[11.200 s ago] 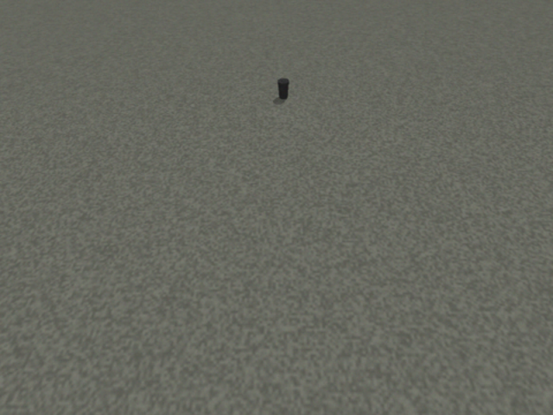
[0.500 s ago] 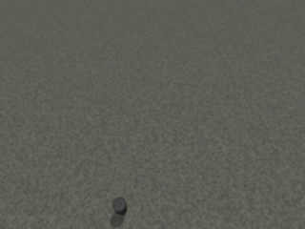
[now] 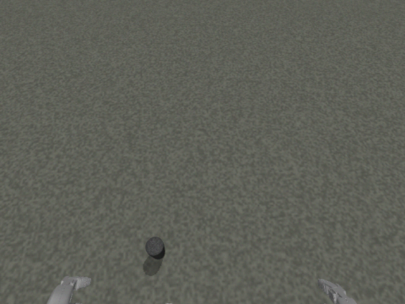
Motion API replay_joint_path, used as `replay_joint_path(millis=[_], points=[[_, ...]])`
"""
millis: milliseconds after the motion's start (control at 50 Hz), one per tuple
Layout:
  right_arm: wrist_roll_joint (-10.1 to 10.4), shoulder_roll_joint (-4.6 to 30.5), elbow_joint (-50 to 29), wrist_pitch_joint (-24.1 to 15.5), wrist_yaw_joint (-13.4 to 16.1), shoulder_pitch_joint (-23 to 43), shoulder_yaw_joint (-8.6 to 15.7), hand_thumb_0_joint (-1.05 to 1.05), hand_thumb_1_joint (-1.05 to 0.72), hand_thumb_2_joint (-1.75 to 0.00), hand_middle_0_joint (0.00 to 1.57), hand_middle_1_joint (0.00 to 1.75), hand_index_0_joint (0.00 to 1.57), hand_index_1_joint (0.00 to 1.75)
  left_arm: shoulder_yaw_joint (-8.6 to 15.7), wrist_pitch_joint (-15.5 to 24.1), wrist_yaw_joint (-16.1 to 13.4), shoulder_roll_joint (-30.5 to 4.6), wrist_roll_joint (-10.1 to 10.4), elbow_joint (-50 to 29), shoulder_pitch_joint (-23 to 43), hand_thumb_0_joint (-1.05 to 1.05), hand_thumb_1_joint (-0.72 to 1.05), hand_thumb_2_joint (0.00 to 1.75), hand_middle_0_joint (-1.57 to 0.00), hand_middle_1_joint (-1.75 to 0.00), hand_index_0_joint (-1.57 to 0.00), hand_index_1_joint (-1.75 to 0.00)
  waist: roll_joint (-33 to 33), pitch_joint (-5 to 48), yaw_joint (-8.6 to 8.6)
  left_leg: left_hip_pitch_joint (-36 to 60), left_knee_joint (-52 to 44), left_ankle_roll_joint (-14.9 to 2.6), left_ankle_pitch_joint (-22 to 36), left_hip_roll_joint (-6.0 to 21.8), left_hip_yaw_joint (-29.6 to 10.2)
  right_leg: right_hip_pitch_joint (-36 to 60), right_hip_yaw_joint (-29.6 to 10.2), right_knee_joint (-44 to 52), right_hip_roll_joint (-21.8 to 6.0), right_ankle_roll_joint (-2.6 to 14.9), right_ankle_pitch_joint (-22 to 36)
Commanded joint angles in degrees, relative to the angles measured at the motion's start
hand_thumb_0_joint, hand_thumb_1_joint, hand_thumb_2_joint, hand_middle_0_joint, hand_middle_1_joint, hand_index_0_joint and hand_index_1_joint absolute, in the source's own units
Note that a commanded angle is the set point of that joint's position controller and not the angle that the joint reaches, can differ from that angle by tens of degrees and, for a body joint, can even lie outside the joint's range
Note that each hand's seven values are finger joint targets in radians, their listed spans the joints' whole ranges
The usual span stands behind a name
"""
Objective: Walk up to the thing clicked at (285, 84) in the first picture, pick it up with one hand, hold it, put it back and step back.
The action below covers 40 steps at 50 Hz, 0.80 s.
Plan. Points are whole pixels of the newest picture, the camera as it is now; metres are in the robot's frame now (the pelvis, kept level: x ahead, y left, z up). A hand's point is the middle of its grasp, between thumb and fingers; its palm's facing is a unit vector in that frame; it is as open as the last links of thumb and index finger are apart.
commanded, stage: rise first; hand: left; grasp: from the side
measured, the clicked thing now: (156, 249) +0.40 +0.21 -0.69
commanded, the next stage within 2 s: go down in 0.58 s
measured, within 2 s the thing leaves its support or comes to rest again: neither
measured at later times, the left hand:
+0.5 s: hand out of the picture +0.13 +0.26 -0.19, palm faces -0.16 -0.87 -0.47, open 13.8 cm
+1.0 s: hand (95, 278) +0.23 +0.30 -0.27, palm faces -0.26 -0.68 -0.68, open 14.9 cm
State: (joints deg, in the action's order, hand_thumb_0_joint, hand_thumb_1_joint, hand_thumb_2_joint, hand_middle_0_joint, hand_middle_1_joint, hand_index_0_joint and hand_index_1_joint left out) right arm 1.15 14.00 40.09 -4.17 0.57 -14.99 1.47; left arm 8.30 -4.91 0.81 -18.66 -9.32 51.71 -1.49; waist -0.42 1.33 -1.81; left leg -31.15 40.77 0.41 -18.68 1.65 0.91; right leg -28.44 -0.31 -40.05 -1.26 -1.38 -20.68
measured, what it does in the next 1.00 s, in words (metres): lowers itself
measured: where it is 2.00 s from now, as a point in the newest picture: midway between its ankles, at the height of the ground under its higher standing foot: outside the picture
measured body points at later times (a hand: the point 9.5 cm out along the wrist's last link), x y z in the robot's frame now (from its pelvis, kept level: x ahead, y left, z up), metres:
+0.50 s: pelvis +0.00 +0.00 -0.06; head +0.09 +0.01 +0.38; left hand +0.14 +0.30 -0.16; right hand +0.17 -0.25 -0.15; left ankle +0.01 +0.12 -0.72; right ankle -0.01 -0.14 -0.72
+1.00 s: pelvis -0.04 +0.00 -0.15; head +0.11 +0.01 +0.27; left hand +0.24 +0.33 -0.23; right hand +0.12 -0.27 -0.26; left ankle +0.01 +0.12 -0.72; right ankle -0.01 -0.14 -0.72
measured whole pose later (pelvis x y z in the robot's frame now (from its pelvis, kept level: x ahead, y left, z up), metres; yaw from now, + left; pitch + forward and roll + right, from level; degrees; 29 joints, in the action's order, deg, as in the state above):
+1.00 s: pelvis -0.04 +0.00 -0.15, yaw -1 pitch +27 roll -2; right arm 0.5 15.8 36.5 -11.1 -0.3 -9.1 2.3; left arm 11.6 -1.9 -0.1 -27.2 -26.0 35.4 6.0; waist -0.9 9.3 -2.4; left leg -80.0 87.0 0.7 -34.4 2.5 -2.0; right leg -76.2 0.7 -86.2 -0.3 -1.2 -37.3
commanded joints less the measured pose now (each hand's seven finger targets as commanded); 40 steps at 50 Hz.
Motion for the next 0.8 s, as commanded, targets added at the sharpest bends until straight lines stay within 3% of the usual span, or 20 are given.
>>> replay_joint_path(millis=[0,240,280,300,320,380,400,420,440,460,520,540,600,620,640,660,680,720,740,780], points=[[-0.23,9.36,-8.64,-3.97,1.00,0.58,4.33,0.00,-0.88,-0.90,0.20,0.30,0.20,0.30,3.91,0.51,-0.91,-11.86,-1.27,-12.47,0.40,0.00,-0.48,0.93,-0.06,-1.11,-0.08,-1.09,-0.43,14.46,1.11,3.03,2.74,-0.71,11.05,-1.45,0.04,-1.89,2.15,-1.78,1.85,1.92,10.72],[-0.53,9.06,-12.11,-5.88,1.74,0.90,4.52,0.00,-0.90,-0.90,0.20,0.30,0.20,0.30,3.65,-4.72,0.28,-11.03,-4.38,-26.44,-12.13,0.00,-0.49,0.92,-0.06,-1.12,-0.08,-1.09,-3.18,17.72,0.06,-3.25,12.16,-0.87,13.67,-0.20,-1.63,-11.24,2.66,-11.51,2.22,2.07,10.44],[-0.64,8.86,-13.56,-6.15,1.77,1.67,4.44,0.00,-0.90,-0.89,0.20,0.30,0.20,0.30,3.79,-5.18,0.02,-11.28,-4.88,-29.82,-11.77,0.00,-0.45,0.97,-0.04,-1.05,-0.07,-1.02,-2.39,18.57,0.03,-5.14,14.05,-1.14,12.48,-0.47,-1.48,-12.07,2.38,-12.36,2.08,1.91,10.58],[-0.56,8.76,-14.19,-6.34,1.77,2.09,4.26,0.00,-0.95,-0.91,0.20,0.30,0.20,0.30,4.13,-5.53,-0.08,-11.57,-5.16,-31.04,-12.35,0.00,-0.49,0.89,-0.10,-1.10,-0.13,-1.07,-3.22,17.76,0.23,-5.86,13.96,-0.98,10.66,-0.40,-1.52,-13.01,2.39,-12.81,2.15,2.04,8.75],[-0.63,8.46,-14.53,-6.57,1.79,1.88,4.16,0.00,-0.90,-0.89,0.20,0.30,0.20,0.30,3.56,-5.87,-0.17,-10.83,-5.23,-32.11,-13.78,0.00,-0.44,0.96,-0.04,-1.04,-0.08,-1.00,-3.84,18.40,0.12,-6.02,14.61,-1.02,10.34,-0.42,-1.40,-13.54,2.31,-13.25,2.12,2.07,8.55],[-0.60,8.48,-16.14,-7.01,1.96,2.94,4.04,0.00,-0.95,-0.92,0.20,0.30,0.20,0.30,3.85,-6.91,-0.39,-11.64,-4.91,-37.45,-14.70,0.00,-0.48,0.87,-0.11,-1.10,-0.14,-1.06,-4.41,19.12,0.11,-7.53,15.04,-0.88,7.54,-0.21,-2.02,-14.87,2.51,-14.31,2.19,2.14,5.97],[-0.61,8.32,-15.71,-7.06,2.08,1.73,4.04,0.00,-0.89,-0.89,0.20,0.30,0.20,0.30,4.23,-7.45,-0.59,-11.46,-4.95,-36.95,-16.56,0.00,-0.42,0.93,-0.04,-1.03,-0.08,-0.99,-5.13,19.46,0.17,-7.40,15.31,-0.82,7.65,-0.31,-1.93,-14.59,2.39,-14.52,2.16,2.13,6.22],[-0.49,8.15,-16.62,-7.18,2.31,2.69,3.89,0.00,-0.95,-0.92,0.20,0.30,0.20,0.30,3.90,-7.84,-0.60,-11.46,-4.78,-38.31,-16.43,0.00,-0.47,0.86,-0.11,-1.09,-0.14,-1.06,-4.14,19.73,0.08,-8.13,15.85,-1.00,7.18,-0.39,-1.91,-14.70,2.46,-14.52,2.16,2.05,6.07],[-0.47,8.02,-16.76,-7.30,2.46,2.52,3.76,0.00,-0.87,-0.88,0.20,0.30,0.20,0.30,3.24,-8.24,-0.65,-10.86,-4.68,-38.82,-16.72,0.00,-0.42,0.85,-0.03,-1.01,-0.06,-0.98,-3.55,20.02,-0.81,-8.36,16.50,-1.15,6.92,-0.32,-2.02,-15.26,2.45,-14.60,2.19,1.91,6.14],[-0.50,8.23,-16.64,-7.52,2.58,2.12,3.70,0.00,-0.95,-0.91,0.20,0.30,0.20,0.30,3.15,-8.60,-0.76,-11.10,-4.82,-39.11,-15.54,0.00,-0.48,0.87,-0.11,-1.08,-0.14,-1.05,-3.22,19.60,-1.03,-9.09,16.82,-1.11,6.72,-0.32,-2.05,-15.70,2.45,-15.02,2.22,1.91,6.05],[-0.75,8.17,-16.40,-8.22,3.26,2.42,3.37,0.00,-0.88,-0.89,0.20,0.30,0.20,0.30,3.09,-8.46,-1.15,-12.19,-6.08,-37.92,-12.28,0.00,-0.43,0.91,-0.03,-0.99,-0.07,-0.97,-3.21,17.62,-1.51,-12.27,17.84,-1.25,1.89,-0.35,-2.24,-18.72,2.35,-15.93,2.19,2.00,2.15],[-0.78,8.15,-16.38,-8.52,3.32,2.28,3.37,0.00,-0.94,-0.91,0.20,0.30,0.20,0.30,2.58,-7.98,-1.29,-11.98,-6.67,-37.51,-11.29,0.00,-0.48,0.87,-0.11,-1.07,-0.14,-1.04,-3.64,17.63,-1.75,-12.63,18.29,-1.12,1.49,-0.21,-2.46,-20.01,2.40,-16.93,2.21,2.11,1.59],[-0.93,8.66,-15.93,-9.09,3.41,2.43,3.28,0.00,-0.88,-0.89,0.20,0.30,0.20,0.30,2.66,-6.28,-1.67,-13.32,-8.96,-35.32,-8.94,0.00,-0.43,0.89,-0.04,-1.00,-0.07,-0.96,-3.82,18.87,-1.56,-14.47,21.00,-0.97,2.70,-0.15,-2.88,-22.97,2.53,-20.35,2.37,2.25,2.04],[-0.97,8.75,-15.43,-9.41,3.20,1.98,3.37,0.00,-0.93,-0.91,0.20,0.30,0.20,0.30,2.82,-5.54,-1.93,-13.68,-9.59,-35.41,-7.51,0.00,-0.45,0.85,-0.12,-1.07,-0.15,-1.03,-4.63,20.10,-1.38,-14.35,21.66,-0.83,3.37,-0.09,-2.96,-23.86,2.38,-21.45,2.35,2.33,2.43],[-0.96,8.73,-15.12,-9.63,3.10,2.59,3.22,0.00,-0.88,-0.89,0.20,0.30,0.20,0.30,3.29,-4.98,-2.15,-14.35,-10.34,-33.98,-6.93,0.00,-0.44,0.90,-0.04,-0.99,-0.07,-0.95,-5.18,19.92,-0.87,-15.68,22.36,-0.76,2.19,-0.17,-3.24,-25.54,2.41,-22.71,2.33,2.40,1.26],[-0.90,8.80,-14.84,-9.87,2.92,2.33,3.24,0.00,-0.93,-0.91,0.20,0.30,0.20,0.30,2.58,-4.31,-2.28,-13.88,-10.96,-33.60,-5.96,0.00,-0.46,0.86,-0.12,-1.07,-0.15,-1.03,-5.19,21.42,-1.12,-15.67,23.27,-0.82,2.96,-0.15,-3.24,-26.48,2.32,-23.68,2.34,2.46,1.79],[-0.92,9.06,-14.46,-9.97,2.70,2.60,3.30,0.00,-0.89,-0.89,0.20,0.30,0.20,0.30,2.10,-3.66,-2.26,-13.49,-11.79,-32.30,-4.64,0.00,-0.45,0.93,-0.04,-1.02,-0.07,-0.98,-4.77,21.05,-1.30,-17.32,23.90,-0.70,1.46,-0.13,-3.68,-28.10,2.44,-25.05,2.39,2.52,0.60],[-0.71,9.35,-14.04,-10.21,2.34,2.78,3.45,0.00,-0.89,-0.89,0.20,0.30,0.20,0.30,2.88,-2.49,-2.63,-15.10,-13.33,-31.65,-2.59,0.00,-0.46,0.91,-0.04,-0.99,-0.07,-0.97,-4.90,22.93,-0.62,-18.72,25.41,-0.69,0.31,-0.34,-3.84,-29.86,2.36,-26.83,2.37,2.62,-0.42],[-0.58,9.49,-13.60,-10.29,2.07,2.68,3.57,0.00,-0.94,-0.91,0.20,0.30,0.20,0.30,2.77,-2.05,-2.71,-15.73,-14.28,-31.92,-2.18,0.00,-0.49,0.87,-0.12,-1.07,-0.15,-1.05,-5.83,24.85,-0.05,-18.27,26.36,-0.65,1.69,-0.29,-3.86,-30.51,2.22,-27.87,2.39,2.68,0.36],[-0.37,9.89,-12.65,-10.27,1.62,2.69,3.95,0.00,-0.84,-0.88,0.20,0.30,0.20,0.30,2.94,-1.03,-2.91,-16.85,-15.70,-30.98,1.05,0.00,-0.43,0.77,-0.03,-0.91,-0.05,-0.89,-5.22,27.24,-0.59,-20.01,28.96,-0.85,3.13,-0.33,-3.62,-31.83,2.05,-29.64,2.42,2.68,1.65]])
